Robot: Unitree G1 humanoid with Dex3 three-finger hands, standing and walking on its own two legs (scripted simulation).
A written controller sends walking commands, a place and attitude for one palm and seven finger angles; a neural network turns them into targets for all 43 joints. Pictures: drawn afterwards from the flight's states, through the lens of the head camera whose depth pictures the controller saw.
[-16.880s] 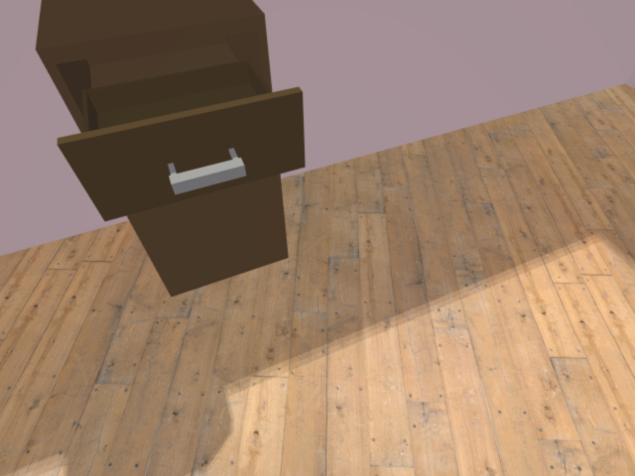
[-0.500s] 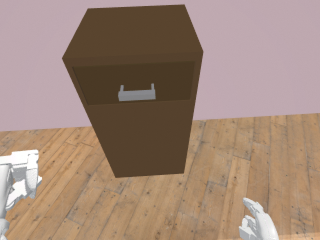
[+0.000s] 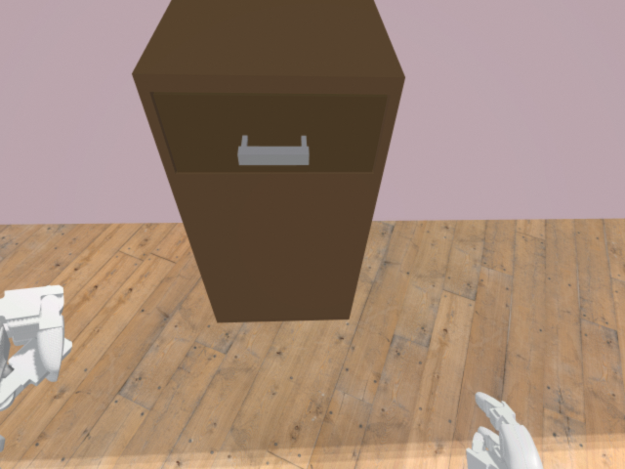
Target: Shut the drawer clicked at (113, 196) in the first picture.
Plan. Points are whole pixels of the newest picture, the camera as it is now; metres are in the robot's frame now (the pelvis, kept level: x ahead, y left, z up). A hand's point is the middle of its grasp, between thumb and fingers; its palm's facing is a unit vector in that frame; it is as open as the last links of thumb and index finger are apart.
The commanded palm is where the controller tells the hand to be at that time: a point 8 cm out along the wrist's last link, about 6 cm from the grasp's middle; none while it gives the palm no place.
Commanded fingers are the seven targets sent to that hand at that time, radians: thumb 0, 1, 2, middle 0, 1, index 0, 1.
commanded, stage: step back with the hand held close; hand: left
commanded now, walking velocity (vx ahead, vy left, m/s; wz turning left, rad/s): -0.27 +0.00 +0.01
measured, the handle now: (274, 148) +0.66 +0.11 +0.02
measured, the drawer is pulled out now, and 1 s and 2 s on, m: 0.00 0.00 0.00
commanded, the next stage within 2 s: stop stepping back and stand still in 0.58 s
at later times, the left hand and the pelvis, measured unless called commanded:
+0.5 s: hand (75, 458) +0.11 +0.18 +0.18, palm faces +0.12 -0.81 -0.58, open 3.2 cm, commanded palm +0.04 +0.24 +0.18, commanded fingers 0.00 0.90 0.90 -1.40 -1.60 -1.40 -1.60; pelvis -0.11 -0.03 +0.00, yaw -3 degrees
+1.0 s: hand out of the picture -0.03 +0.18 +0.19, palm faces +0.32 -0.78 -0.53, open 3.2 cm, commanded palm -0.07 +0.22 +0.18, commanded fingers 0.00 0.90 0.90 -1.40 -1.60 -1.40 -1.60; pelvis -0.22 -0.05 +0.01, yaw -3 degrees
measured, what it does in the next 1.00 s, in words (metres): walks backwards: right foot, then left foot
